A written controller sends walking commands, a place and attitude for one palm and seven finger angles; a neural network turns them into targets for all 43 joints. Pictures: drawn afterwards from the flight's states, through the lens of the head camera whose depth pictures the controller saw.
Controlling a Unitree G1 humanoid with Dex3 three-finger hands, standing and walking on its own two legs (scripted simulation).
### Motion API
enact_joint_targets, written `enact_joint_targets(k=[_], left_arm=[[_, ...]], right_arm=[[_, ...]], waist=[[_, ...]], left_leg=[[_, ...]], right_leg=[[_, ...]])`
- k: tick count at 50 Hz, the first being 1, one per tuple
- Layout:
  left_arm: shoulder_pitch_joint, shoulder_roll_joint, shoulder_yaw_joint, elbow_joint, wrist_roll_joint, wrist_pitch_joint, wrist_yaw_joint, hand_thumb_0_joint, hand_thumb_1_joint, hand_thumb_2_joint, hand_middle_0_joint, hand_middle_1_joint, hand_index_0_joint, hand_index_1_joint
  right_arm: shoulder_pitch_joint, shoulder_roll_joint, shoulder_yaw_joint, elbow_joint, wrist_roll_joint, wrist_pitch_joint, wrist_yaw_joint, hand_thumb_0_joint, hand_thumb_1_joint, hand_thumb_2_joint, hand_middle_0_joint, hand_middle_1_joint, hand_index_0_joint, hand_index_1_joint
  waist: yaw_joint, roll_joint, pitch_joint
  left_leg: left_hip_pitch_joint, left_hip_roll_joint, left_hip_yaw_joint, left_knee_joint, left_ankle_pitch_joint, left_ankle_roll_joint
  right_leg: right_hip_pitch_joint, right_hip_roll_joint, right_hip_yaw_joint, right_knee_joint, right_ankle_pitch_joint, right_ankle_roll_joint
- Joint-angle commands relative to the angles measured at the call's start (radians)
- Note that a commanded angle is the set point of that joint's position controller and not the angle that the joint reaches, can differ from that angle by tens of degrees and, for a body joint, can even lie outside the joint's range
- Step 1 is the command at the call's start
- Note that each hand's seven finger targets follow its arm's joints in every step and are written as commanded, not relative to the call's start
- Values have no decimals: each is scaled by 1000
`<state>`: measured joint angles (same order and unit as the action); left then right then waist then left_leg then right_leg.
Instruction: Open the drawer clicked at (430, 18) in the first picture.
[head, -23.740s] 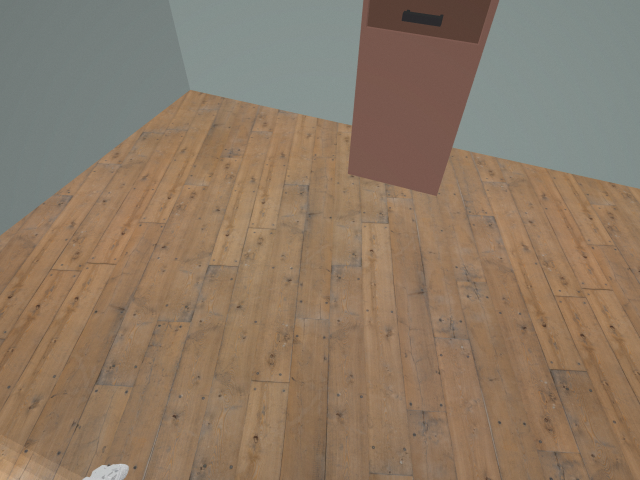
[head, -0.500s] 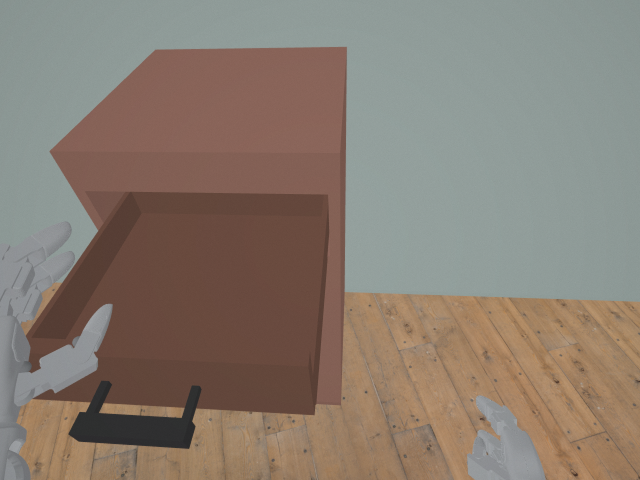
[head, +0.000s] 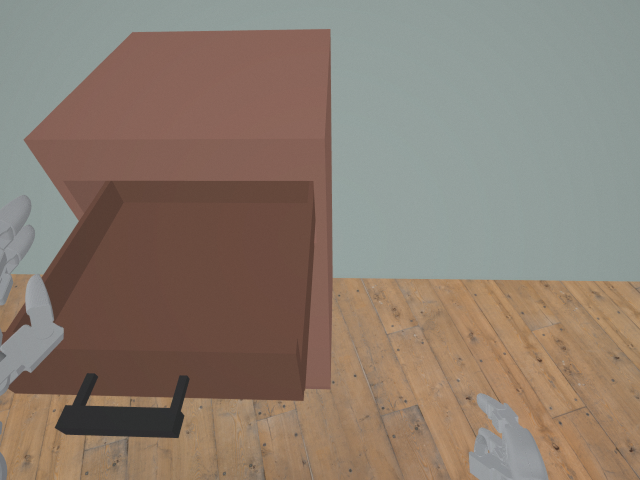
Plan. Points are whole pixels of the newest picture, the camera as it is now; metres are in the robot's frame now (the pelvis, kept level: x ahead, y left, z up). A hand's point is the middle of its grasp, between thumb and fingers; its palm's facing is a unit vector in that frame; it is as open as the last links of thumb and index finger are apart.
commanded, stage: step back with the hand held close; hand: left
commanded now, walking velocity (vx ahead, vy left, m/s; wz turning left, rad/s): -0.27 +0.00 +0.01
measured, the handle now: (128, 402) +0.20 +0.26 +0.01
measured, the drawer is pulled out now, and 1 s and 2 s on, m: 0.30 0.30 0.30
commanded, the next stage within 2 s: stop stepping back and stand still in 1.02 s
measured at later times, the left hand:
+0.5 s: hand (10, 392) +0.14 +0.26 +0.18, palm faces +0.36 -0.79 -0.50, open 7.4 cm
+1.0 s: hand out of the picture +0.07 +0.24 +0.19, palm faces +0.28 -0.83 -0.48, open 7.4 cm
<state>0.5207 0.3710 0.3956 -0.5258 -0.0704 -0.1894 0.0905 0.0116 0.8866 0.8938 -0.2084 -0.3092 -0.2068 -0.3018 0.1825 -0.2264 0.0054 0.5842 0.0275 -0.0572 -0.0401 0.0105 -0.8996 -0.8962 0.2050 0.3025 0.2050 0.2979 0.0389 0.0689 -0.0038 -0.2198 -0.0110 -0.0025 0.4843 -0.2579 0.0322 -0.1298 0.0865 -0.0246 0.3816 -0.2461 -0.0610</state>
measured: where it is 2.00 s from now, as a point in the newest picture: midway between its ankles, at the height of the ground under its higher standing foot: outside the picture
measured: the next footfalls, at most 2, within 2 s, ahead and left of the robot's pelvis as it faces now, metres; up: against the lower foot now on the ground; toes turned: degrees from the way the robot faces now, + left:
right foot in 1.02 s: -0.24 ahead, -0.10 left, +0.00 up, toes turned -3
left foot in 1.30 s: -0.22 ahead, +0.13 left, +0.00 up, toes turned +5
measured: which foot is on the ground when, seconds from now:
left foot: down 0.00-1.00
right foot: down 0.00-0.72, up 0.74-1.00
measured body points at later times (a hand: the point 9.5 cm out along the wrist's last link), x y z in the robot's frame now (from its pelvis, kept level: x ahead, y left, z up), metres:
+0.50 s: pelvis -0.06 +0.02 -0.01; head -0.03 +0.03 +0.43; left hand +0.12 +0.30 +0.21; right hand +0.12 -0.20 -0.09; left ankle +0.00 +0.10 -0.74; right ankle -0.03 -0.08 -0.74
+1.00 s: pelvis -0.15 +0.02 -0.01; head -0.10 +0.04 +0.44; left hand +0.05 +0.28 +0.21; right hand +0.03 -0.20 -0.08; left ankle -0.03 +0.12 -0.74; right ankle -0.21 -0.10 -0.73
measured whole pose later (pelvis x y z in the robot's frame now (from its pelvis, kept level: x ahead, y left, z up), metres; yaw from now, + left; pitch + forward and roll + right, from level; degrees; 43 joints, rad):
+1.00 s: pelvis -0.15 +0.02 -0.01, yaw -4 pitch +3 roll -2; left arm 0.58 0.44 0.45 -0.71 -0.07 -0.24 0.11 0.01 0.89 0.90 -0.21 -0.31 -0.21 -0.30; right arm 0.14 -0.15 0.02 0.59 -0.01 -0.14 -0.01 0.01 -0.90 -0.90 0.21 0.30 0.21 0.30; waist 0.01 -0.02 0.04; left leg -0.47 0.04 0.05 0.50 -0.08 0.03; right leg -0.25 0.01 -0.02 0.59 -0.40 0.02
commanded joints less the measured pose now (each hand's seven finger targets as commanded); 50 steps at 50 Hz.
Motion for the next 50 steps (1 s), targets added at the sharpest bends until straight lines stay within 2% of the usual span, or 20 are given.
enact_joint_targets(k=[1,5,13,17,22,25,27,28,29,30,32,33,34,35,37,39,41,43,45,50], left_arm=[[39,166,95,-194,5,-68,12,0,900,900,-200,-300,-200,-300],[85,214,146,-279,5,-73,25,0,900,900,-200,-300,-200,-300],[143,234,190,-340,2,-75,42,0,900,900,-200,-300,-200,-300],[122,218,188,-338,6,-74,45,0,900,900,-200,-300,-200,-300],[69,187,160,-334,14,-67,50,0,900,900,-200,-300,-200,-300],[51,185,156,-324,16,-70,54,0,900,900,-200,-300,-200,-300],[47,194,149,-328,12,-84,62,0,900,900,-200,-300,-200,-300],[27,216,160,-352,13,-88,69,0,900,900,-200,-300,-200,-300],[28,198,135,-353,15,-90,73,0,900,900,-200,-300,-200,-300],[33,204,147,-348,16,-89,77,0,900,900,-200,-300,-200,-300],[60,219,172,-332,16,-86,81,0,900,900,-200,-300,-200,-300],[53,231,181,-349,19,-86,83,0,900,900,-200,-300,-200,-300],[59,227,177,-373,21,-99,82,0,900,900,-200,-300,-200,-300],[83,233,192,-370,21,-111,77,0,900,900,-200,-300,-200,-300],[67,230,207,-385,25,-113,72,0,900,900,-200,-300,-200,-300],[53,200,172,-412,12,-120,72,0,900,900,-200,-300,-200,-300],[81,168,139,-388,17,-113,62,0,900,900,-200,-300,-200,-300],[87,181,147,-378,13,-105,58,0,900,900,-200,-300,-200,-300],[70,172,131,-381,6,-104,47,0,900,900,-200,-300,-200,-300],[107,229,196,-405,-24,-123,24,0,900,900,-200,-300,-200,-300]], right_arm=[[-101,-113,-57,-182,5,-31,-4,0,-900,-900,200,300,200,300],[-106,-110,-66,-205,6,-17,-9,0,-900,-900,200,300,200,300],[-89,-113,-71,-217,-1,-24,-17,0,-900,-900,200,300,200,300],[-73,-111,-67,-205,-11,-50,-15,0,-900,-900,200,300,200,300],[-56,-123,-57,-197,-10,-76,-13,0,-900,-900,200,300,200,300],[-54,-119,-56,-206,-1,-77,-14,0,-900,-900,200,300,200,300],[-38,-110,-61,-194,-2,-74,-9,0,-900,-900,200,300,200,300],[-29,-117,-67,-177,-6,-70,-9,0,-900,-900,200,300,200,300],[-27,-91,-55,-166,-11,-65,-6,0,-900,-900,200,300,200,300],[-38,-88,-52,-165,-13,-64,-4,0,-900,-900,200,300,200,300],[-50,-81,-44,-165,-15,-56,-10,0,-900,-900,200,300,200,300],[-69,-95,-51,-165,-18,-55,-18,0,-900,-900,200,300,200,300],[-76,-110,-54,-170,-21,-56,-23,0,-900,-900,200,300,200,300],[-81,-98,-54,-182,-13,-66,-22,0,-900,-900,200,300,200,300],[-66,-94,-57,-185,-36,-79,-17,0,-900,-900,200,300,200,300],[-35,-91,-64,-151,-44,-103,-13,0,-900,-900,200,300,200,300],[-29,-99,-70,-127,-35,-115,2,0,-900,-900,200,300,200,300],[-43,-103,-68,-120,-40,-118,6,0,-900,-900,200,300,200,300],[-61,-108,-58,-116,-36,-124,11,0,-900,-900,200,300,200,300],[-104,-116,-48,-135,-25,-123,14,0,-900,-900,200,300,200,300]], waist=[[-31,-64,-117],[-30,-56,-164],[-28,44,-163],[-29,71,-116],[-39,14,-72],[-45,-58,-56],[-58,-154,-51],[-64,-160,-67],[-69,-195,-85],[-67,-205,-100],[-65,-143,-76],[-60,-59,-57],[-49,62,-62],[-42,129,-101],[-46,193,-94],[-46,91,-117],[-40,85,-158],[-37,124,-167],[-39,138,-164],[-18,144,-209]], left_leg=[[85,69,-42,7,242,21],[60,99,-67,-8,353,19],[-81,172,-148,-96,303,35],[-193,239,-174,-156,164,67],[-290,235,-167,-127,-9,68],[-351,154,-132,-52,-242,45],[-202,55,-89,165,-238,7],[-110,19,-54,298,-186,-14],[-82,9,-48,356,-154,-18],[-82,16,-54,336,-146,-18],[-91,41,-61,117,-96,-10],[-102,77,-99,-15,-8,3],[-154,157,-189,-92,105,32],[-222,245,-239,-157,100,56],[-322,321,-293,-235,84,101],[-121,320,-261,-129,444,116],[33,289,-188,-82,620,94],[59,284,-180,-89,625,90],[52,274,-179,-114,528,82],[0,241,-161,-115,318,58]], right_leg=[[-74,-201,148,-31,413,62],[-52,-182,125,33,411,49],[-41,-125,72,158,167,50],[-46,-109,47,254,-64,62],[-14,-123,48,218,-22,59],[-43,-181,141,139,-4,26],[-261,-298,300,-60,-153,-37],[-348,-369,368,-122,-151,-80],[-339,-409,335,-119,-82,-95],[-303,-406,292,-89,4,-96],[-246,-339,196,-10,58,-48],[-238,-265,146,52,65,-9],[-186,-171,81,145,80,39],[-109,-130,38,273,23,56],[-100,-85,37,498,-216,66],[-239,-80,53,512,-251,68],[-278,-81,18,448,-212,80],[-250,-78,6,384,-207,83],[-220,-68,-3,311,-203,85],[-70,-57,-29,61,-69,76]])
